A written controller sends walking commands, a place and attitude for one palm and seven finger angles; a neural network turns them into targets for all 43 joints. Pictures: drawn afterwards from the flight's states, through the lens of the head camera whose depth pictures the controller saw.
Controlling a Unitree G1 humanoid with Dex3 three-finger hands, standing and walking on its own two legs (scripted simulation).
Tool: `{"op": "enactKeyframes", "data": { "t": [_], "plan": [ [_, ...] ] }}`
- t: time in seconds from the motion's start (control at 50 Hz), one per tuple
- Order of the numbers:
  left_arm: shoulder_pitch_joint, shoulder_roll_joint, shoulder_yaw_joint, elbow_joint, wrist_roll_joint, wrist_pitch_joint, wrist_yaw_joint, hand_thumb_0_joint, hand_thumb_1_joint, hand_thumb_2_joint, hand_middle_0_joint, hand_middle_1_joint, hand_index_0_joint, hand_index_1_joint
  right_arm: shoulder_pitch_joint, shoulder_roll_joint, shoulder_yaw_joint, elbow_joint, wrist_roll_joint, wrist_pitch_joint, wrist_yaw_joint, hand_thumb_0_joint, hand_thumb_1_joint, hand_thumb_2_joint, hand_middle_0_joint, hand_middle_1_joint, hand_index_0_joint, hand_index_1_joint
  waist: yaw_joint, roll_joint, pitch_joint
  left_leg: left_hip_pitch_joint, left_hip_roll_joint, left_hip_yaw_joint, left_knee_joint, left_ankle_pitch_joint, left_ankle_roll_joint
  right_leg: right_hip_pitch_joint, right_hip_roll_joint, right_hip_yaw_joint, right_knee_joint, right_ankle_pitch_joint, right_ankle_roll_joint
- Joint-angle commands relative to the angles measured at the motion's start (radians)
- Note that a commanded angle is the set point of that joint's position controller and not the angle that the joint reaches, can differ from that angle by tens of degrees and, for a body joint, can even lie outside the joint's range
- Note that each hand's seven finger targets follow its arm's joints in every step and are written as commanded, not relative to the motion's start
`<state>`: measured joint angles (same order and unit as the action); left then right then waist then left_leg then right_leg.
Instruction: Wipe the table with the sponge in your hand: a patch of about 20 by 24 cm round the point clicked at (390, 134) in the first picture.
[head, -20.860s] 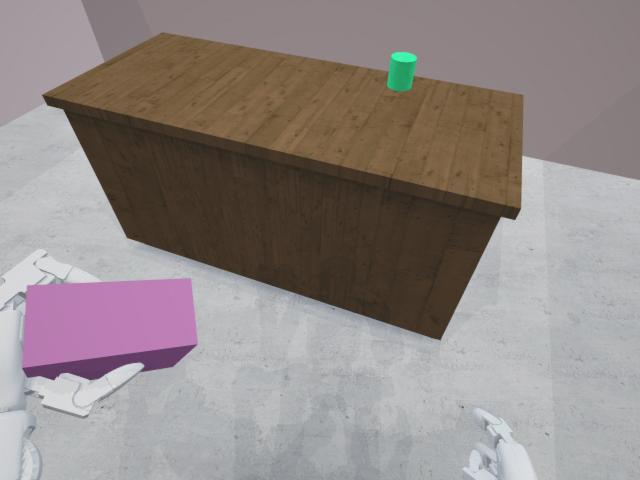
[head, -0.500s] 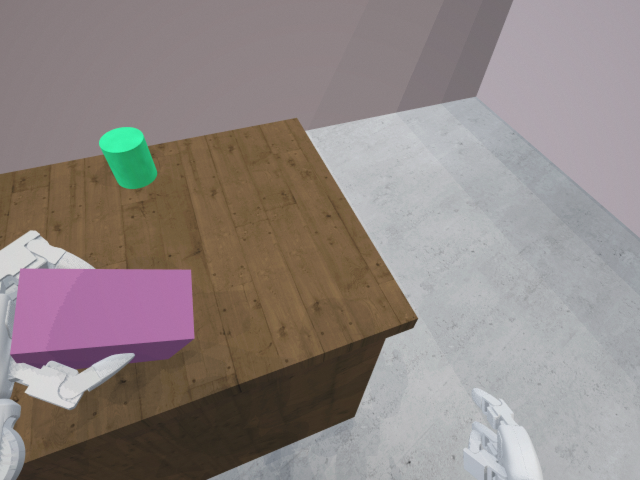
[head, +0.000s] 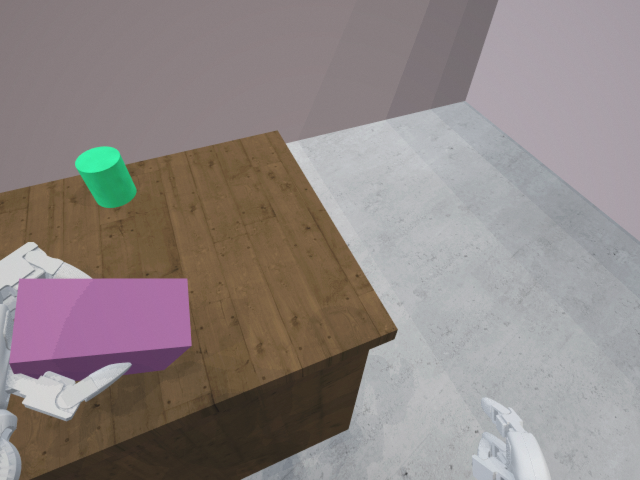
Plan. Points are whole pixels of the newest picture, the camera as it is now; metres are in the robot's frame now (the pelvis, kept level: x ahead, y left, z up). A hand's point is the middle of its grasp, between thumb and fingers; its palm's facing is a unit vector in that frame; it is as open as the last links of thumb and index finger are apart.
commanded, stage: come to a stop and stand still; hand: left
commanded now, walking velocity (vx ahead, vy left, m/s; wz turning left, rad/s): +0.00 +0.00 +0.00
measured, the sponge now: (129, 330) +0.23 +0.20 +0.14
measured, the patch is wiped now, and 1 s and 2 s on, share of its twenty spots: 0.00 0.00 0.00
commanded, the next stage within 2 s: look again from close up in 0.88 s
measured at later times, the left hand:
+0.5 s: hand out of the picture +0.20 +0.30 +0.16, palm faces +0.36 -0.85 -0.38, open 10.1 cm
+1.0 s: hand out of the picture +0.20 +0.32 +0.16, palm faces +0.36 -0.82 -0.45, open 10.1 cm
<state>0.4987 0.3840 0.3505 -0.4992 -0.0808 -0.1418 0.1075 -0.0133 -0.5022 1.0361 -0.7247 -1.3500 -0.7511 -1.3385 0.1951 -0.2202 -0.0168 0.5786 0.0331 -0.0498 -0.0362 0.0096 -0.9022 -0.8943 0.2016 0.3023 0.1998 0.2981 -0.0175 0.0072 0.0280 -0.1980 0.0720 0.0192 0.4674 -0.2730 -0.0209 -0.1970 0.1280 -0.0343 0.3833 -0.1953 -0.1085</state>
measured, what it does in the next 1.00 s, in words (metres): shifts its weight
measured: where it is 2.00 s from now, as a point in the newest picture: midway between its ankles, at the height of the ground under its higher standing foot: outside the picture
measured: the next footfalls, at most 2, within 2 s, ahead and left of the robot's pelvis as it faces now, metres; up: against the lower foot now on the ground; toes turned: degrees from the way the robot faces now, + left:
none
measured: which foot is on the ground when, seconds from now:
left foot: down 0.00-1.00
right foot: down 0.00-1.00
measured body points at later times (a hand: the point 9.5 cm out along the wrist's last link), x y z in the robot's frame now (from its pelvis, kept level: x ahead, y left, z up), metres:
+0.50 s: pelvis -0.01 +0.05 +0.01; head +0.00 +0.07 +0.46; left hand +0.18 +0.34 +0.18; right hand +0.17 -0.16 -0.07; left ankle -0.02 +0.15 -0.74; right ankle +0.00 -0.04 -0.74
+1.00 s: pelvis -0.02 +0.07 +0.00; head +0.00 +0.08 +0.45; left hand +0.17 +0.37 +0.19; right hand +0.15 -0.15 -0.08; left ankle -0.02 +0.15 -0.74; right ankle +0.00 -0.04 -0.74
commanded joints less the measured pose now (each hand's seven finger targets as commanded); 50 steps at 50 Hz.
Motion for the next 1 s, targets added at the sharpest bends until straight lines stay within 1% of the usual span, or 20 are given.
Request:
{"op": "enactKeyframes", "data": {
  "t": [0.0,0.02,0.1,0.12,0.18,0.22,0.3,0.32,0.4,0.44,0.48,0.52,0.62,0.64,0.7,0.72,0.8,0.94,0.96,0.98],
  "plan": [
    [-0.035,0.172,0.132,-0.191,0.003,-0.058,0.027,0.000,0.100,1.300,-1.200,-1.600,-1.200,-1.600,-0.089,-0.106,-0.033,-0.164,0.000,-0.050,-0.008,0.000,-0.900,-0.900,0.200,0.300,0.200,0.300,0.020,-0.027,-0.164,0.032,0.013,-0.031,0.000,0.178,0.059,0.101,-0.236,0.200,-0.086,0.366,0.151],
    [-0.041,0.176,0.129,-0.194,0.002,-0.058,0.027,0.000,0.100,1.300,-1.200,-1.600,-1.200,-1.600,-0.093,-0.107,-0.032,-0.152,0.001,-0.049,-0.009,0.000,-0.900,-0.900,0.200,0.300,0.200,0.300,0.018,-0.003,-0.158,0.045,0.016,-0.035,-0.012,0.188,0.058,0.086,-0.240,0.191,-0.083,0.362,0.135],
    [-0.082,0.155,0.100,-0.171,0.011,-0.049,0.026,0.000,0.100,1.300,-1.200,-1.600,-1.200,-1.600,-0.093,-0.104,-0.027,-0.162,0.000,-0.052,-0.013,0.000,-0.900,-0.900,0.200,0.300,0.200,0.300,0.021,-0.006,-0.134,0.048,0.015,-0.048,-0.032,0.149,0.061,0.051,-0.232,0.202,-0.115,0.212,0.129],
    [-0.088,0.159,0.095,-0.173,0.010,-0.047,0.025,0.000,0.100,1.300,-1.200,-1.600,-1.200,-1.600,-0.099,-0.105,-0.025,-0.153,0.001,-0.052,-0.014,0.000,-0.900,-0.900,0.200,0.300,0.200,0.300,0.020,0.007,-0.115,0.060,0.018,-0.050,-0.043,0.143,0.063,0.021,-0.232,0.197,-0.124,0.189,0.120],
    [-0.128,0.146,0.073,-0.181,0.017,-0.045,0.024,0.000,0.100,1.300,-1.200,-1.600,-1.200,-1.600,-0.095,-0.106,-0.022,-0.161,-0.002,-0.059,-0.016,0.000,-0.900,-0.900,0.200,0.300,0.200,0.300,0.021,-0.003,-0.120,0.061,0.024,-0.069,-0.070,0.145,0.061,0.026,-0.223,0.195,-0.120,0.131,0.101],
    [-0.151,0.156,0.073,-0.196,0.018,-0.047,0.025,0.000,0.100,1.300,-1.200,-1.600,-1.200,-1.600,-0.103,-0.106,-0.019,-0.154,-0.001,-0.067,-0.018,0.000,-0.900,-0.900,0.200,0.300,0.200,0.300,0.021,0.040,-0.111,0.062,0.030,-0.076,-0.096,0.148,0.061,0.021,-0.218,0.185,-0.110,0.134,0.086],
    [-0.146,0.148,0.071,-0.181,0.024,-0.049,0.025,0.000,0.100,1.300,-1.200,-1.600,-1.200,-1.600,-0.094,-0.100,-0.015,-0.163,-0.005,-0.076,-0.017,0.000,-0.900,-0.900,0.200,0.300,0.200,0.300,0.024,0.023,-0.122,0.038,0.041,-0.097,-0.125,0.164,0.058,0.066,-0.209,0.174,-0.088,0.151,0.079],
    [-0.147,0.156,0.077,-0.199,0.022,-0.055,0.023,0.000,0.100,1.300,-1.200,-1.600,-1.200,-1.600,-0.098,-0.103,-0.015,-0.158,-0.007,-0.078,-0.017,0.000,-0.900,-0.900,0.200,0.300,0.200,0.300,0.022,0.064,-0.124,0.041,0.041,-0.099,-0.136,0.169,0.057,0.065,-0.204,0.165,-0.081,0.162,0.075],
    [-0.116,0.154,0.089,-0.182,0.025,-0.058,0.022,0.000,0.100,1.300,-1.200,-1.600,-1.200,-1.600,-0.084,-0.098,-0.012,-0.166,-0.010,-0.082,-0.015,0.000,-0.900,-0.900,0.200,0.300,0.200,0.300,0.024,0.033,-0.127,0.012,0.047,-0.107,-0.145,0.170,0.053,0.096,-0.202,0.154,-0.073,0.175,0.076],
    [-0.104,0.152,0.090,-0.183,0.024,-0.064,0.018,0.000,0.100,1.300,-1.200,-1.600,-1.200,-1.600,-0.083,-0.098,-0.011,-0.166,-0.009,-0.087,-0.015,0.000,-0.900,-0.900,0.200,0.300,0.200,0.300,0.023,0.059,-0.124,0.008,0.051,-0.110,-0.156,0.178,0.048,0.096,-0.197,0.139,-0.060,0.180,0.075],
    [-0.101,0.150,0.090,-0.179,0.026,-0.067,0.017,0.000,0.100,1.300,-1.200,-1.600,-1.200,-1.600,-0.076,-0.098,-0.011,-0.168,-0.009,-0.088,-0.013,0.000,-0.900,-0.900,0.200,0.300,0.200,0.300,0.023,0.052,-0.121,-0.005,0.051,-0.117,-0.162,0.171,0.046,0.101,-0.196,0.136,-0.059,0.173,0.075],
    [-0.104,0.159,0.094,-0.197,0.025,-0.074,0.015,0.000,0.100,1.300,-1.200,-1.600,-1.200,-1.600,-0.076,-0.099,-0.012,-0.165,-0.009,-0.092,-0.014,0.000,-0.900,-0.900,0.200,0.300,0.200,0.300,0.022,0.077,-0.119,-0.003,0.054,-0.119,-0.171,0.176,0.043,0.097,-0.192,0.126,-0.051,0.176,0.075],
    [-0.105,0.168,0.103,-0.220,0.031,-0.087,0.014,0.000,0.100,1.300,-1.200,-1.600,-1.200,-1.600,-0.070,-0.101,-0.016,-0.161,-0.010,-0.104,-0.015,0.000,-0.900,-0.900,0.200,0.300,0.200,0.300,0.023,0.093,-0.131,0.004,0.060,-0.125,-0.174,0.226,0.026,0.107,-0.187,0.107,-0.026,0.191,0.075],
    [-0.102,0.153,0.093,-0.212,0.031,-0.090,0.013,0.000,0.100,1.300,-1.200,-1.600,-1.200,-1.600,-0.066,-0.101,-0.017,-0.160,-0.011,-0.106,-0.015,0.000,-0.900,-0.900,0.200,0.300,0.200,0.300,0.024,0.091,-0.128,0.006,0.064,-0.126,-0.174,0.236,0.017,0.103,-0.185,0.100,-0.019,0.180,0.074],
    [-0.103,0.149,0.095,-0.196,0.032,-0.091,0.013,0.000,0.100,1.300,-1.200,-1.600,-1.200,-1.600,-0.058,-0.105,-0.021,-0.158,-0.012,-0.107,-0.013,0.000,-0.900,-0.900,0.200,0.300,0.200,0.300,0.024,0.080,-0.121,-0.005,0.063,-0.128,-0.174,0.226,0.011,0.104,-0.187,0.103,-0.021,0.170,0.072],
    [-0.103,0.156,0.097,-0.209,0.032,-0.094,0.012,0.000,0.100,1.300,-1.200,-1.600,-1.200,-1.600,-0.061,-0.104,-0.020,-0.155,-0.010,-0.108,-0.014,0.000,-0.900,-0.900,0.200,0.300,0.200,0.300,0.024,0.102,-0.116,-0.002,0.062,-0.128,-0.183,0.215,0.008,0.096,-0.182,0.097,-0.019,0.157,0.074],
    [-0.099,0.140,0.093,-0.178,0.031,-0.092,0.013,0.000,0.100,1.300,-1.200,-1.600,-1.200,-1.600,-0.054,-0.105,-0.024,-0.154,-0.010,-0.109,-0.014,0.000,-0.900,-0.900,0.200,0.300,0.200,0.300,0.023,0.059,-0.120,0.000,0.057,-0.125,-0.167,0.215,0.010,0.098,-0.188,0.105,-0.026,0.174,0.072],
    [-0.123,0.138,0.088,-0.186,0.032,-0.094,0.013,0.000,0.100,1.300,-1.200,-1.600,-1.200,-1.600,-0.068,-0.101,-0.023,-0.151,-0.009,-0.111,-0.016,0.000,-0.900,-0.900,0.200,0.300,0.200,0.300,0.023,0.070,-0.115,0.016,0.057,-0.122,-0.176,0.165,0.011,0.073,-0.185,0.112,-0.033,0.139,0.073],
    [-1.185,0.957,0.675,-0.401,0.211,-0.204,0.014,0.000,0.100,1.300,-1.200,-1.600,-1.200,-1.600,0.059,-0.142,-0.005,-0.139,-0.080,-0.162,-0.004,0.000,-0.900,-0.900,0.200,0.300,0.200,0.300,0.040,-0.044,0.044,-0.181,0.059,-0.049,-0.025,0.217,0.065,-0.067,-0.192,0.097,-0.035,0.071,0.099],
    [-0.600,0.319,0.276,0.211,0.088,-0.165,-0.035,0.000,0.100,1.300,-1.200,-1.600,-1.200,-1.600,-0.052,-0.017,0.029,-0.087,-0.035,-0.156,0.001,0.000,-0.900,-0.900,0.200,0.300,0.200,0.300,0.038,-0.034,-0.170,0.019,0.003,-0.080,-0.067,0.238,0.059,-0.078,-0.217,0.109,-0.018,0.007,0.053]
  ]
}}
